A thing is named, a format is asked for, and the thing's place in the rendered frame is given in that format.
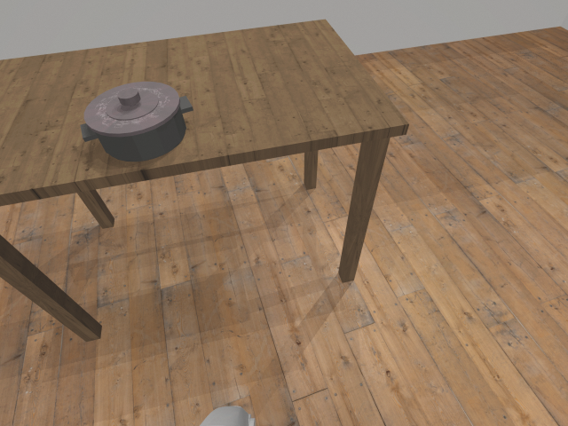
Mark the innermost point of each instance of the left robot thigh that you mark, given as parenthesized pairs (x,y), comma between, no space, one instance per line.
(229,416)

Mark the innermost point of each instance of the lid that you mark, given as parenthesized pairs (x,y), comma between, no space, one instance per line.
(106,116)

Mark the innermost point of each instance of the knob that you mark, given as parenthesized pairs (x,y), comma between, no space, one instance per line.
(128,97)

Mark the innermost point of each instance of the pot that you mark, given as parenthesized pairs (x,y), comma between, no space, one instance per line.
(148,145)

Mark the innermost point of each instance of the table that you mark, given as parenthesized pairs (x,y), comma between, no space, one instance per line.
(256,93)

